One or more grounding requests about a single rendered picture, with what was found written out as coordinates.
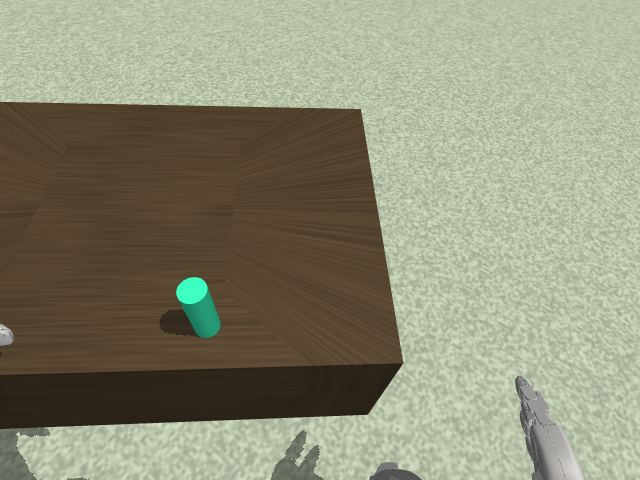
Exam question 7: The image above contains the can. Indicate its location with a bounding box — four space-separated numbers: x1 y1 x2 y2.
176 277 221 338

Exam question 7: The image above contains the right robot hand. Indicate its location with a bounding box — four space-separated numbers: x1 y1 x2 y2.
515 376 584 480

